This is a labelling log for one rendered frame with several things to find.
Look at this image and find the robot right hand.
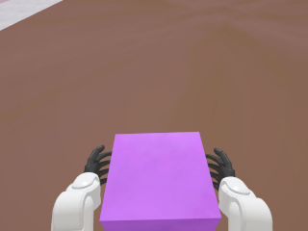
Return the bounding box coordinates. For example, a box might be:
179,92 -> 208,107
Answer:
205,148 -> 236,191

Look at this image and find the robot left forearm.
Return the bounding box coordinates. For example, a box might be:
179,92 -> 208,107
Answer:
51,172 -> 101,231

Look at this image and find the carton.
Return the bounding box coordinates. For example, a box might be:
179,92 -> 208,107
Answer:
99,132 -> 221,231

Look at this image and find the robot right forearm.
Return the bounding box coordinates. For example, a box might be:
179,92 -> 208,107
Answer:
218,176 -> 273,231

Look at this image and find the robot left hand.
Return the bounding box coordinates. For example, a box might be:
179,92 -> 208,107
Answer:
84,144 -> 113,186

